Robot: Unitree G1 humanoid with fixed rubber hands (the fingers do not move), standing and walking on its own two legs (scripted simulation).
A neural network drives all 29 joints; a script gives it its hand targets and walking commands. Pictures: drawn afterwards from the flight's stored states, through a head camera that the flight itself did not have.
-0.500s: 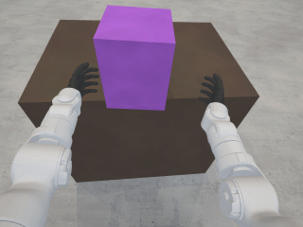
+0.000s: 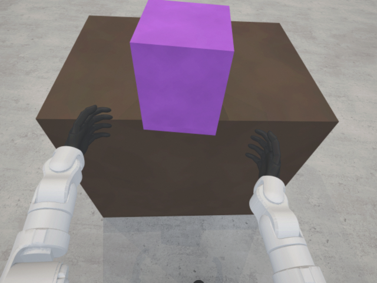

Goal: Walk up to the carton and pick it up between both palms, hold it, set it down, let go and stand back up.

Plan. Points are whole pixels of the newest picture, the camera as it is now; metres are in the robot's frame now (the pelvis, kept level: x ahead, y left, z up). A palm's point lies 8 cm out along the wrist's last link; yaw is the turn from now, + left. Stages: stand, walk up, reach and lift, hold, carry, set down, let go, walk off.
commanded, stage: set down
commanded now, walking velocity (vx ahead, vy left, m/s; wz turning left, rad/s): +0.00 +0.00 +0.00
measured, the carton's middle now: (184, 71) +0.60 +0.01 +0.12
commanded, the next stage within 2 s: none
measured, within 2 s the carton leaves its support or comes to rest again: neither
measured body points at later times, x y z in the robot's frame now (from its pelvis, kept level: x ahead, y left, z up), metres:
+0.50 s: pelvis +0.00 +0.00 +0.00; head -0.02 +0.02 +0.45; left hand +0.32 +0.24 +0.12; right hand +0.27 -0.16 +0.10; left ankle +0.02 +0.13 -0.74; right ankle +0.09 -0.08 -0.74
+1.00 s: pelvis +0.02 -0.01 +0.00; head -0.02 +0.01 +0.45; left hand +0.26 +0.24 +0.10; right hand +0.23 -0.16 +0.08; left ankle +0.02 +0.13 -0.74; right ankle +0.09 -0.08 -0.74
